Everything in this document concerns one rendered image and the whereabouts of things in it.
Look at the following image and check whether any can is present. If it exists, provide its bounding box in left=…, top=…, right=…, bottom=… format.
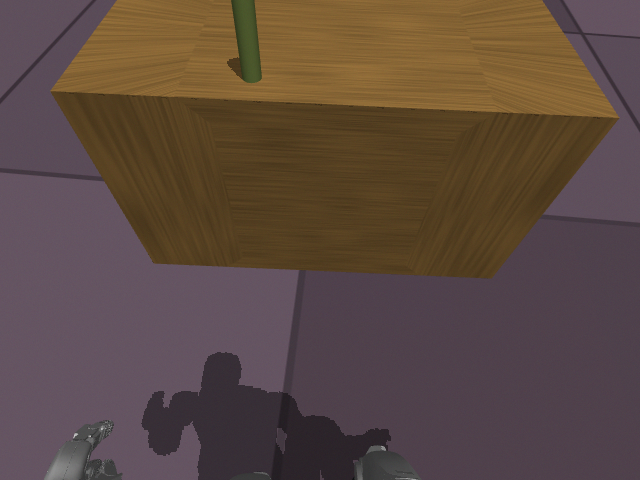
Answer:
left=231, top=0, right=262, bottom=83

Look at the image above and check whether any left robot hand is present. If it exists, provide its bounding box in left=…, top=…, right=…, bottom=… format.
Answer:
left=44, top=420, right=123, bottom=480

